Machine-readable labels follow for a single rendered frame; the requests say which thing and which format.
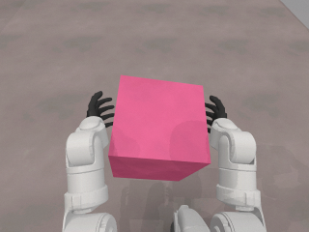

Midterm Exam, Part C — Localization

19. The robot right upper arm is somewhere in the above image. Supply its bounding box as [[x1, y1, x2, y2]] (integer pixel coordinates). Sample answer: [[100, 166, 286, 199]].
[[210, 212, 266, 232]]

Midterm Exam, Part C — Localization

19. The right robot hand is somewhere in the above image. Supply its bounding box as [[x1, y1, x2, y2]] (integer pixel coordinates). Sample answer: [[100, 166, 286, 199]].
[[205, 95, 227, 133]]

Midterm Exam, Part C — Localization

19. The carton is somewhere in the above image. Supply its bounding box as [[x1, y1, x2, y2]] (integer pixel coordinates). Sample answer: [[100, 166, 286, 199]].
[[108, 75, 211, 182]]

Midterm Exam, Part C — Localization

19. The robot left upper arm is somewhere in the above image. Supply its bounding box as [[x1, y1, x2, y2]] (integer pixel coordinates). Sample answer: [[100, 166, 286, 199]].
[[64, 213, 118, 232]]

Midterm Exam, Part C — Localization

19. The robot right forearm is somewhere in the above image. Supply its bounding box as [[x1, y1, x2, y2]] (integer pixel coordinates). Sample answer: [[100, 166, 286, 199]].
[[209, 118, 267, 232]]

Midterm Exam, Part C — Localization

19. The left robot hand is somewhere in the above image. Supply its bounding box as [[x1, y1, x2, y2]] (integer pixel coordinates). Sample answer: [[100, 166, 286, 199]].
[[86, 91, 115, 128]]

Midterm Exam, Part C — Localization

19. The robot right shin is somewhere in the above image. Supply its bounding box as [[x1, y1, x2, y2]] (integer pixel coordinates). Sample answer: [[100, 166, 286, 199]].
[[179, 205, 189, 209]]

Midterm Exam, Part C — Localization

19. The robot right thigh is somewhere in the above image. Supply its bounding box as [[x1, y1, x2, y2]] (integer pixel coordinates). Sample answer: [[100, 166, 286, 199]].
[[173, 208, 211, 232]]

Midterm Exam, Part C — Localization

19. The robot left forearm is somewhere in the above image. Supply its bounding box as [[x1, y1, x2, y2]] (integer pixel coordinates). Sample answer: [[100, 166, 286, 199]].
[[62, 116, 109, 232]]

